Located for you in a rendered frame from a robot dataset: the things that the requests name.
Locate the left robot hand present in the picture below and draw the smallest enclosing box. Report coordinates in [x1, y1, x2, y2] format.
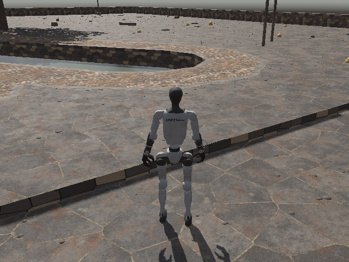
[142, 154, 154, 167]

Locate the robot left forearm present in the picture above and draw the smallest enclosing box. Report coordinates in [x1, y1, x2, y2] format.
[143, 132, 154, 156]

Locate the humanoid robot head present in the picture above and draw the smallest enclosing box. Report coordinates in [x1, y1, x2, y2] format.
[166, 87, 185, 114]

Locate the left robot upper arm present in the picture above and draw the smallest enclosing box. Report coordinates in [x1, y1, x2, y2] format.
[149, 110, 164, 140]

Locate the left robot foot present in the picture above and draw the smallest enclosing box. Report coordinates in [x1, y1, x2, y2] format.
[159, 209, 167, 223]

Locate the right robot hand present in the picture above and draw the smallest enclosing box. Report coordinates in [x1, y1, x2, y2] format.
[193, 151, 205, 163]

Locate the right robot upper arm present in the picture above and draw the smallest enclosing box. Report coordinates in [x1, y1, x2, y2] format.
[187, 111, 200, 140]

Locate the robot right forearm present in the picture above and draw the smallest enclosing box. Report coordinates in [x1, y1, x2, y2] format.
[195, 132, 204, 153]

